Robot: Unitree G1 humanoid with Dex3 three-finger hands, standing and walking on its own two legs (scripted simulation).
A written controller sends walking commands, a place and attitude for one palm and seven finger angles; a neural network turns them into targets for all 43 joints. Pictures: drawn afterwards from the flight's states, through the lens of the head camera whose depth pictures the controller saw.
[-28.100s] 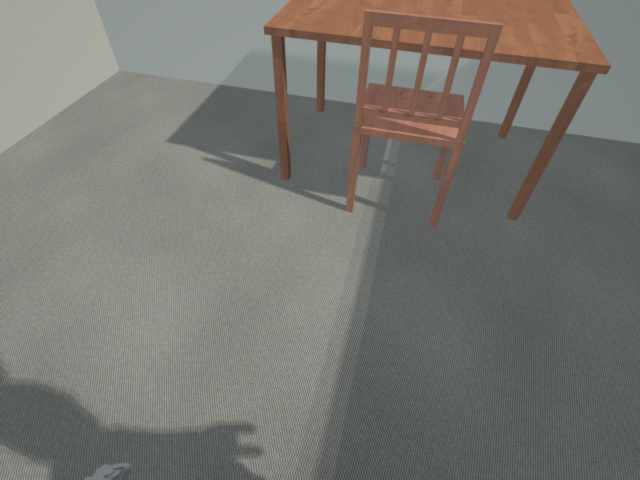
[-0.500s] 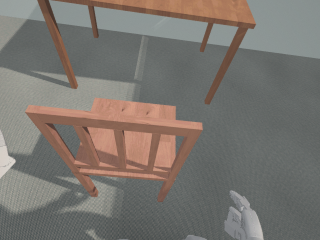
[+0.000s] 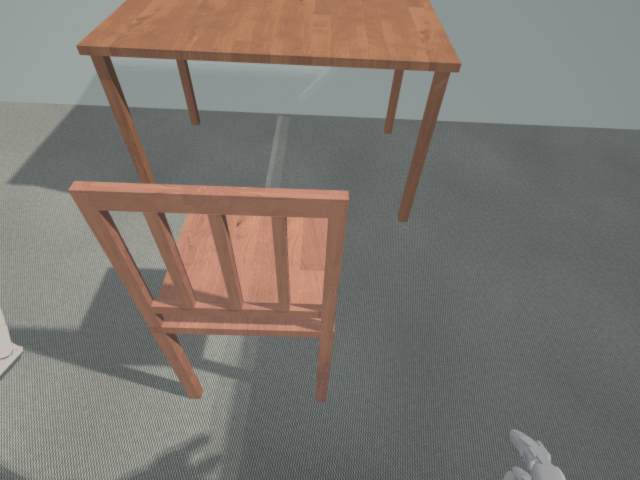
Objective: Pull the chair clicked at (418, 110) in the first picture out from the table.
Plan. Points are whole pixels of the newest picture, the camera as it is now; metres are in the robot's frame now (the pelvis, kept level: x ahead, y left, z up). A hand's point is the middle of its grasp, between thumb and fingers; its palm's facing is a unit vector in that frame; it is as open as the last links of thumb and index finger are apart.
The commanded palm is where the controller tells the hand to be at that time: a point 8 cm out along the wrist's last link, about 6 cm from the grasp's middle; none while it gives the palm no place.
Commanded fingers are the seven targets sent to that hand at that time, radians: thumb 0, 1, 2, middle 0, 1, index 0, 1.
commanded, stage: stop stepping back and stand still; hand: left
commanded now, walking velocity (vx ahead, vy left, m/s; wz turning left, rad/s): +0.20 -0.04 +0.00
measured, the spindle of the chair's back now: (228, 264) +0.49 +0.18 -0.09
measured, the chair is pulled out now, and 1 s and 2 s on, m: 0.67 0.67 0.67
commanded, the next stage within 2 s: let the arm hang, fingers relaxed in 1.88 s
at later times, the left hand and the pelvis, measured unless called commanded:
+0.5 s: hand out of the picture +0.12 +0.28 +0.17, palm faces +0.52 -0.71 -0.47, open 7.4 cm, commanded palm +0.05 +0.32 +0.18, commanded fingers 0.00 0.90 0.90 -0.20 -0.30 -0.20 -0.30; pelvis -0.05 +0.00 -0.01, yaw +6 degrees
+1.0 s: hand out of the picture +0.16 +0.31 +0.17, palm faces +0.47 -0.75 -0.46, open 7.4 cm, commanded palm +0.09 +0.34 +0.18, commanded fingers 0.00 0.90 0.90 -0.20 -0.30 -0.20 -0.30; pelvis -0.02 +0.03 +0.01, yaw +4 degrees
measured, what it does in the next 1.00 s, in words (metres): stands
